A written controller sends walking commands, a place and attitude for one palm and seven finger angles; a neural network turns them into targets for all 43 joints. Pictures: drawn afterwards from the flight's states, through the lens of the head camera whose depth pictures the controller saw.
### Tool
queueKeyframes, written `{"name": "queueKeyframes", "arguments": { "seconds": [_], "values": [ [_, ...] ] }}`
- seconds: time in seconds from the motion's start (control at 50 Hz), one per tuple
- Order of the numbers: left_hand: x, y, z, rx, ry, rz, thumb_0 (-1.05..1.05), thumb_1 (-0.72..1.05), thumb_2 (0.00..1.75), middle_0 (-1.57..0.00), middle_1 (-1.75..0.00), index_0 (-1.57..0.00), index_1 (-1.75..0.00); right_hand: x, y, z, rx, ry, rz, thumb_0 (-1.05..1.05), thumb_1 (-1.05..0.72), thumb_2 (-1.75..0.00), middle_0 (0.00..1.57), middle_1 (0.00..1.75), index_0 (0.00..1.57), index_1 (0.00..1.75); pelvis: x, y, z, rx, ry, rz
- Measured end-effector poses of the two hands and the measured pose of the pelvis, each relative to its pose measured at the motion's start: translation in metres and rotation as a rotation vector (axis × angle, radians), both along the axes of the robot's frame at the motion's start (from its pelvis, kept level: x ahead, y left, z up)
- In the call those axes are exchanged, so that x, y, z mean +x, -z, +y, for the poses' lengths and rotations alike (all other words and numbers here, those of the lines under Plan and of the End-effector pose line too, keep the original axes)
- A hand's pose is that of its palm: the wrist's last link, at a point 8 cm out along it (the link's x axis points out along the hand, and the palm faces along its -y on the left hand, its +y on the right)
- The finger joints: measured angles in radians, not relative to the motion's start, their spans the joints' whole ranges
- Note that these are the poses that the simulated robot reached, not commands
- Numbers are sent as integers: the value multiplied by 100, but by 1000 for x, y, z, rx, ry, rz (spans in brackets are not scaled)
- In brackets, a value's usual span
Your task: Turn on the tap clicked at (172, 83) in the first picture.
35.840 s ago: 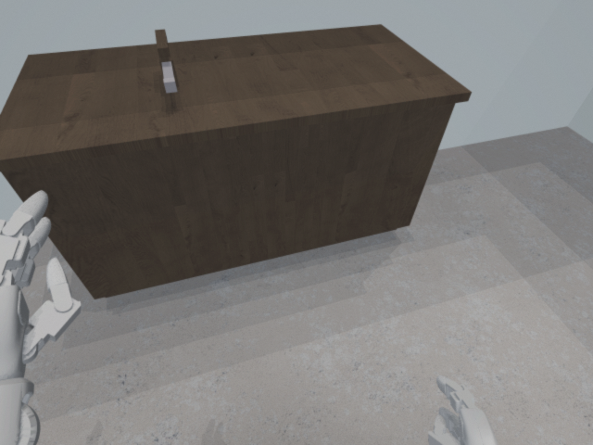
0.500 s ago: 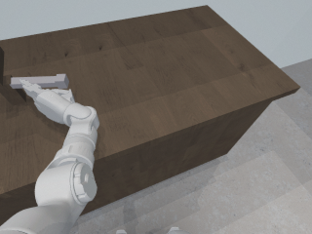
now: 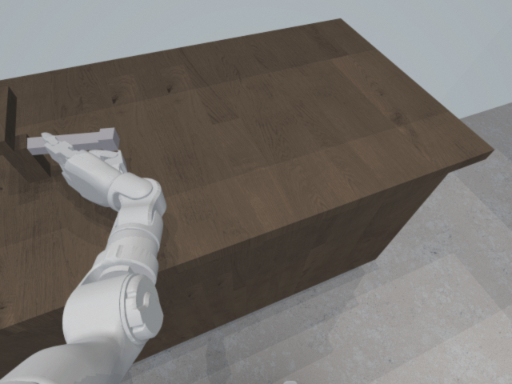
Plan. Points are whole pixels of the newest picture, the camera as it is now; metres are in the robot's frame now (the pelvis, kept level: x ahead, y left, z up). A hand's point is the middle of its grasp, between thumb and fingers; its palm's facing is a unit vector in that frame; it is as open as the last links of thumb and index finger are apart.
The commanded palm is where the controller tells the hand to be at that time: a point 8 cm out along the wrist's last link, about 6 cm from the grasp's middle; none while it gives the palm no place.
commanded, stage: lift the hand up off the lever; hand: left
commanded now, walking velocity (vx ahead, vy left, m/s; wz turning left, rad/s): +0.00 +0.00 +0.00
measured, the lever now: (109, 139) +0.52 +0.23 +0.08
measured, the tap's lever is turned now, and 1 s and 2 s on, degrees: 76 76 76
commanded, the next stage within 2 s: draw the hand back beside the body in 2.00 s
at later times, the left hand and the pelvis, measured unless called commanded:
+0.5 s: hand (113, 155) +0.45 +0.20 +0.10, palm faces +0.83 -0.54 -0.10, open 7.8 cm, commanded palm +0.40 +0.21 +0.11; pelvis +0.01 +0.00 +0.01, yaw +0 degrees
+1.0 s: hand (104, 146) +0.45 +0.21 +0.12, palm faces +0.84 -0.54 -0.11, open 7.8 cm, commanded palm +0.40 +0.21 +0.13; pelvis +0.00 -0.01 +0.02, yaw +1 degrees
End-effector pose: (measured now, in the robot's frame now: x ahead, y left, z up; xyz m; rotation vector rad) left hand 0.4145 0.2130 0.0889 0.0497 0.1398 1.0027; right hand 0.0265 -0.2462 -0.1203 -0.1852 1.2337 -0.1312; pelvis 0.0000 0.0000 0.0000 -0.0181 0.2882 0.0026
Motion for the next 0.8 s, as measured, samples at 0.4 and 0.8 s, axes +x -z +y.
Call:
{"name": "queueKeyframes", "arguments": {
  "seconds": [0.4,0.8],
  "values": [
    [-10,-16,0,-3,17,4,2,90,90,-15,-15,-15,-15,29,-7,-1,5,-15,-58,0,-91,-90,20,30,20,30,8,-8,0,4,-5,-43],
    [-18,-33,-4,-5,4,14,2,90,90,-15,-15,-15,-15,44,-13,-6,-2,-34,-118,0,-91,-90,20,30,20,30,0,-14,-7,13,-11,-73]
  ]
}}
